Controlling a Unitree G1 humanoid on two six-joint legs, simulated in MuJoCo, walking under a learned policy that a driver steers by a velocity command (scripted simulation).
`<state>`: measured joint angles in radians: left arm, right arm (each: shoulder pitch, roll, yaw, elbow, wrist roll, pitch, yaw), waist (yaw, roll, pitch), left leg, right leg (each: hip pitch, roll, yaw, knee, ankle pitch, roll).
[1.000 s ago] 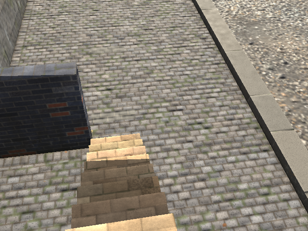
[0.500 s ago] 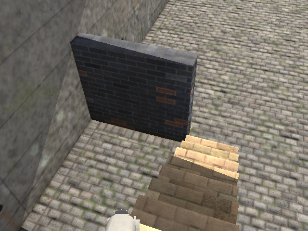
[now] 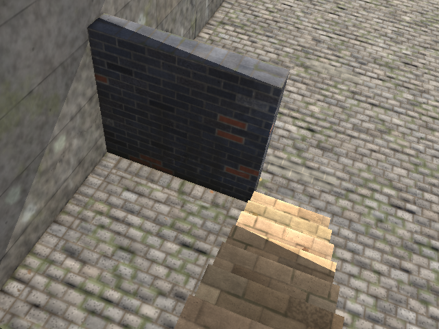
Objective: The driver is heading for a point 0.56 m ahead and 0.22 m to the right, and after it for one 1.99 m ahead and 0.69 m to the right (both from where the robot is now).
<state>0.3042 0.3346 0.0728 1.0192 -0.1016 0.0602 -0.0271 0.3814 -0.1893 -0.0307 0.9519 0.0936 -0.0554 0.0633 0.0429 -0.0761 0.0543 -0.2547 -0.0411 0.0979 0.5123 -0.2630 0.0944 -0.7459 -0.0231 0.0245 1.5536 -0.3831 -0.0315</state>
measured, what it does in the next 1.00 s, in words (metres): goes down, turning right: right foot 0.19 m lower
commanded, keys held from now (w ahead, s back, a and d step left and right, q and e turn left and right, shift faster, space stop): w+e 0.86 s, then w+q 0.14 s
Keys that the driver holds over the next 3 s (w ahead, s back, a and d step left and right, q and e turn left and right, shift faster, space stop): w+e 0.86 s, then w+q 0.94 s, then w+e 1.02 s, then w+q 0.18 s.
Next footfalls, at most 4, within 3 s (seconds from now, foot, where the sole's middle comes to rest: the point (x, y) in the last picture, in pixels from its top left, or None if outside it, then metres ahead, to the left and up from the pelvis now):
0.66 right None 0.30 -0.19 -0.96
1.08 left None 0.61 -0.15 -1.15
1.28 right None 0.64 -0.44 -1.21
1.42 left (260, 317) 0.70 -0.23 -1.21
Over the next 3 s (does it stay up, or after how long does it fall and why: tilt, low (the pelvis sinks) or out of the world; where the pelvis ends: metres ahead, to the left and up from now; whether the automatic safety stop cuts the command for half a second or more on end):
stays up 2.03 -0.60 -1.57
